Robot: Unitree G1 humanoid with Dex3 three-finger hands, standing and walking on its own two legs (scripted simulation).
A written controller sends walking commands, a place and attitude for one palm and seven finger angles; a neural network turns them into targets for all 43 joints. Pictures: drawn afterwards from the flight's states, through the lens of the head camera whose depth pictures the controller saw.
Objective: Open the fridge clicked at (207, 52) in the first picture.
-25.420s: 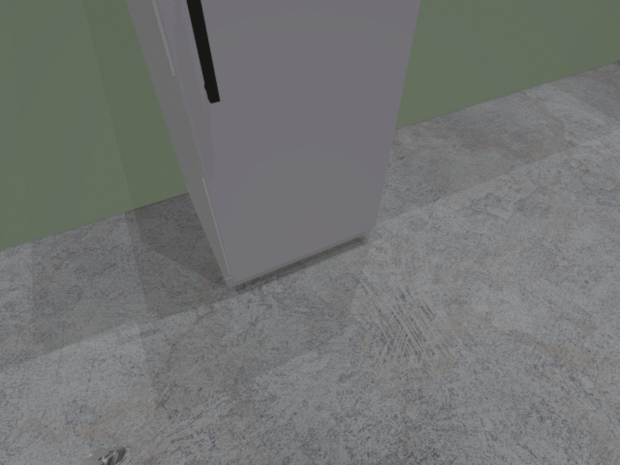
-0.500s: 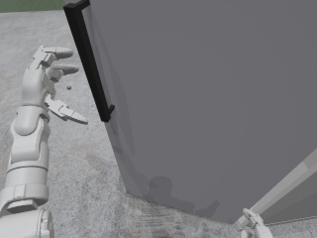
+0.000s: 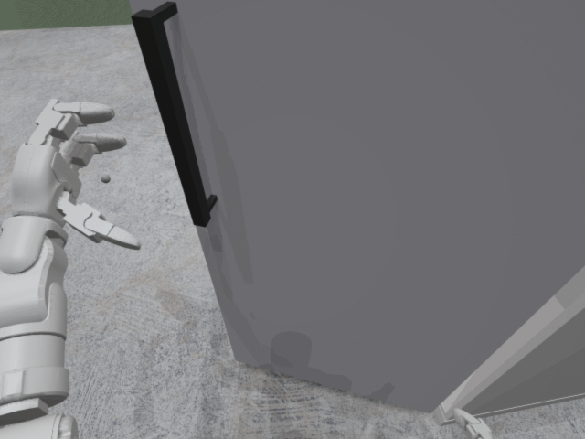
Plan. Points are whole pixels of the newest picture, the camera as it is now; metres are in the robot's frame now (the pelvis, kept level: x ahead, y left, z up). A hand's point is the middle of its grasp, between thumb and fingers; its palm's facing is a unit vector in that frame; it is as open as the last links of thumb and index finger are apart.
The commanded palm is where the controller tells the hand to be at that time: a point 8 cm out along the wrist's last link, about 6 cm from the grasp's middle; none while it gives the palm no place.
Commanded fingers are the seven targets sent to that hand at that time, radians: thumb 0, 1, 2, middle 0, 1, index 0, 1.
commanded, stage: slip the hand off the handle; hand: left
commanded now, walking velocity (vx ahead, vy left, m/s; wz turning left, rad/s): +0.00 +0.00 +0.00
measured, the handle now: (188, 134) +0.44 +0.17 +0.21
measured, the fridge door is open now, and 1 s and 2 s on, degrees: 66 66 66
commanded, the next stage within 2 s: draw the hand back to the body in 0.48 s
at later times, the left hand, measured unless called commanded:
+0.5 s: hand (77, 232) +0.27 +0.24 +0.21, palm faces +0.17 -0.97 -0.18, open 14.6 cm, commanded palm +0.23 +0.28 +0.21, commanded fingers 0.00 -0.55 0.20 -0.25 -1.15 -0.25 -1.15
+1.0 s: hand (58, 270) +0.23 +0.25 +0.19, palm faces +0.10 -0.99 -0.08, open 14.6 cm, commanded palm +0.19 +0.29 +0.20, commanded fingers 0.00 -0.51 0.22 -0.25 -1.13 -0.25 -1.13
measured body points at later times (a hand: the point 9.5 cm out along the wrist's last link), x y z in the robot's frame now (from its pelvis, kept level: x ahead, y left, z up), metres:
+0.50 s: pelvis -0.01 -0.02 +0.00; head -0.03 -0.03 +0.45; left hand +0.25 +0.29 +0.22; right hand +0.19 -0.23 -0.07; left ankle +0.02 +0.09 -0.73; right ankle -0.01 -0.12 -0.73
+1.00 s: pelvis +0.00 -0.02 +0.00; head -0.04 -0.04 +0.45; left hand +0.22 +0.30 +0.20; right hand +0.22 -0.23 -0.05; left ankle +0.02 +0.09 -0.73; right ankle -0.01 -0.12 -0.73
